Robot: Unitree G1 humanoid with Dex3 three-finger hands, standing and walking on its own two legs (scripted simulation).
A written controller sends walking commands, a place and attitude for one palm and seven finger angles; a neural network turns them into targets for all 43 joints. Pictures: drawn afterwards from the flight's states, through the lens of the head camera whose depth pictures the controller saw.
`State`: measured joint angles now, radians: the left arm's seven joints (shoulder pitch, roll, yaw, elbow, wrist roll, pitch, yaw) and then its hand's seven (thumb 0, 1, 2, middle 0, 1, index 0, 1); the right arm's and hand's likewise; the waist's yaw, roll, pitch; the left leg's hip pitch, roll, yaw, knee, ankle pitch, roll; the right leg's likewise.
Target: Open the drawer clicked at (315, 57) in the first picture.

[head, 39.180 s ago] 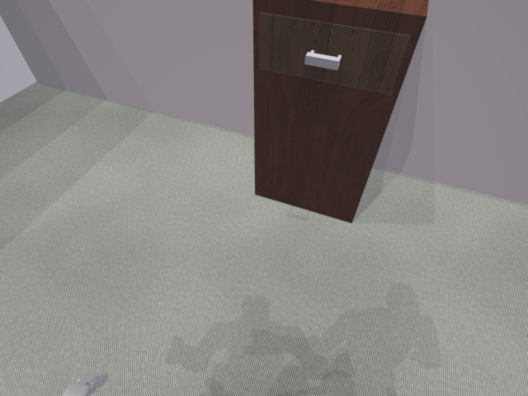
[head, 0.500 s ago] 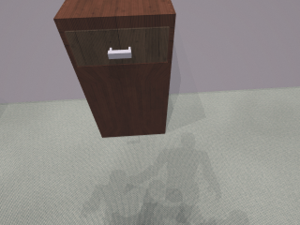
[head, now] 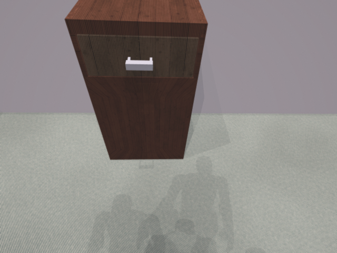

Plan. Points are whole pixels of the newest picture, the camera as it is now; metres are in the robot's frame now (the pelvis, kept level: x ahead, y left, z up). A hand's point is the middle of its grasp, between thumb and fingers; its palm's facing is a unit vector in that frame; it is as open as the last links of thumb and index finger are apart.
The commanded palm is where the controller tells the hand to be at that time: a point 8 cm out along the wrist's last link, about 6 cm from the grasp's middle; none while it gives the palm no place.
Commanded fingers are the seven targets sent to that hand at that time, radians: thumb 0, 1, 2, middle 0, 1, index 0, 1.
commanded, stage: take the last steps up to it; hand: left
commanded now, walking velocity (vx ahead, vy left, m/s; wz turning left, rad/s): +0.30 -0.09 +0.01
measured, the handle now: (139, 62) +0.79 +0.15 +0.02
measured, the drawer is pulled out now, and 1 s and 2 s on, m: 0.00 0.00 0.00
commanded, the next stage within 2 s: come to a stop and stand still in 0.60 s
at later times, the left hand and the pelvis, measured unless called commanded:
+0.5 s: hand out of the picture +0.15 +0.12 -0.17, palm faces +0.09 -0.98 -0.19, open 7.2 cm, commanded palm none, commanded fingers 0.00 0.90 0.90 -0.20 -0.30 -0.20 -0.30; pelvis +0.15 -0.06 +0.00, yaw +4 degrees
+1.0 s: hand (145, 188) +0.34 +0.09 -0.16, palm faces +0.10 -0.97 -0.24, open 7.3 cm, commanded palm none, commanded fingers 0.00 0.90 0.90 -0.20 -0.30 -0.20 -0.30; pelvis +0.30 -0.10 +0.00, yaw +6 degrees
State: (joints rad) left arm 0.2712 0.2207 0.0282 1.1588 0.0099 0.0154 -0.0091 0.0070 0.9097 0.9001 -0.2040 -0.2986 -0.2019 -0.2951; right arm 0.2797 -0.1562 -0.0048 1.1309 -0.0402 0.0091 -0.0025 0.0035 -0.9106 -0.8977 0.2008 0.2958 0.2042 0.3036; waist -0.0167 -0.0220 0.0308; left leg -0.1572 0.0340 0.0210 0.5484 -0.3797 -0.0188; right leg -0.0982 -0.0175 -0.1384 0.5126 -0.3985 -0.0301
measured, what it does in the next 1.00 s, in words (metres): walks ahead: right foot, then left foot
